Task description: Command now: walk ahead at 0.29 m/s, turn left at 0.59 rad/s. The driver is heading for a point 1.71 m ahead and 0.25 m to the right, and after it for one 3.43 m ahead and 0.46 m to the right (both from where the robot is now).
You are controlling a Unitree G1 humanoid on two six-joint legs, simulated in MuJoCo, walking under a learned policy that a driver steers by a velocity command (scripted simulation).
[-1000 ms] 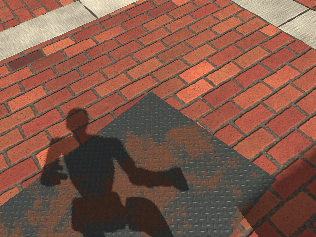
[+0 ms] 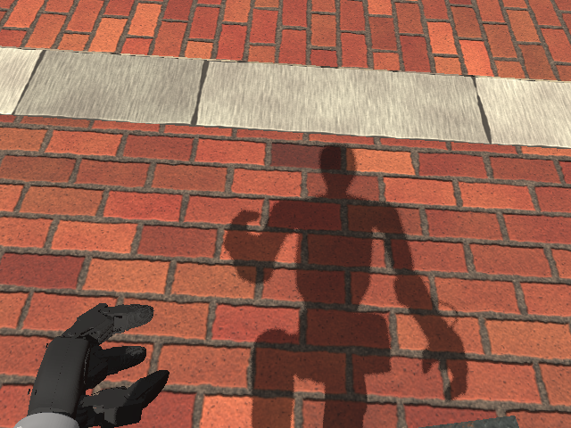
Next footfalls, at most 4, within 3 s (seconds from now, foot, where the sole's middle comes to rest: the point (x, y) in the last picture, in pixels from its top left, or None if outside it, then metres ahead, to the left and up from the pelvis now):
0.40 left None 0.18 0.12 -0.75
1.78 right None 0.32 -0.15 -0.75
2.24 left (225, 296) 0.75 0.08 -0.75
2.72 right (258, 158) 1.21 -0.03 -0.75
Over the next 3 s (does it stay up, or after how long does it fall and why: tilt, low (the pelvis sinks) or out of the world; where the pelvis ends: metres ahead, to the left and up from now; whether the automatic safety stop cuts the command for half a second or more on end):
stays up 1.28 -0.01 0.03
